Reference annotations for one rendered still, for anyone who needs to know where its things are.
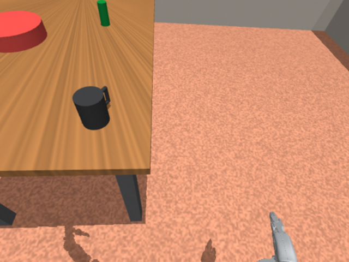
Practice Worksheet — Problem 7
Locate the right robot hand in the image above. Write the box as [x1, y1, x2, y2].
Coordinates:
[257, 212, 298, 262]

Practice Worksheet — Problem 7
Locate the table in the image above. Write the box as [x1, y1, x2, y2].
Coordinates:
[0, 0, 155, 226]

